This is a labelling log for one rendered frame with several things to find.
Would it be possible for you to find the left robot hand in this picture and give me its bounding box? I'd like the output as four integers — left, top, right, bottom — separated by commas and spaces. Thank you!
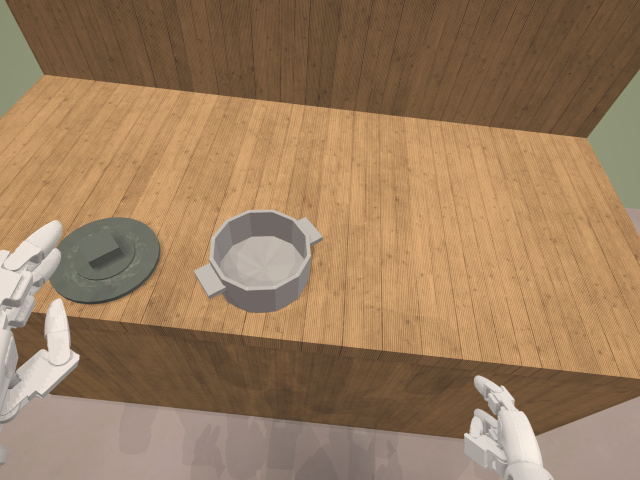
0, 220, 79, 433

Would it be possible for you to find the pot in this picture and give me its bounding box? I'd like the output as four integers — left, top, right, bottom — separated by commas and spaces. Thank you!
194, 210, 323, 313

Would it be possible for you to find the right robot hand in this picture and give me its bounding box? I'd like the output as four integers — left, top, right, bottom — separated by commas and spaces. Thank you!
464, 375, 543, 478

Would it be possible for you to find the table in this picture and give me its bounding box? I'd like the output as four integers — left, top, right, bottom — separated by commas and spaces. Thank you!
0, 0, 640, 439

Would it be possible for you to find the knob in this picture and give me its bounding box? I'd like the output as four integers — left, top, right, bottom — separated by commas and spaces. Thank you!
77, 228, 123, 269

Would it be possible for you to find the lid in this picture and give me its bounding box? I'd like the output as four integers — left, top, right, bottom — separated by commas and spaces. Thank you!
49, 217, 160, 304

